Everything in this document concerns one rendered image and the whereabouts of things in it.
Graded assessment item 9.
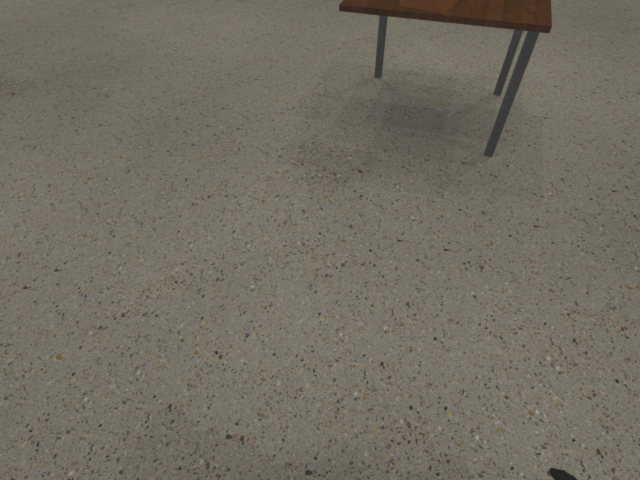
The table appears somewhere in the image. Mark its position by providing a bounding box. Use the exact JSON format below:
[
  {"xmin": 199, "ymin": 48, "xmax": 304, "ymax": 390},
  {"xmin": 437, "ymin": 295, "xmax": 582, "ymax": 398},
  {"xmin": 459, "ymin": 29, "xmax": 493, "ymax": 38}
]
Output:
[{"xmin": 339, "ymin": 0, "xmax": 552, "ymax": 157}]

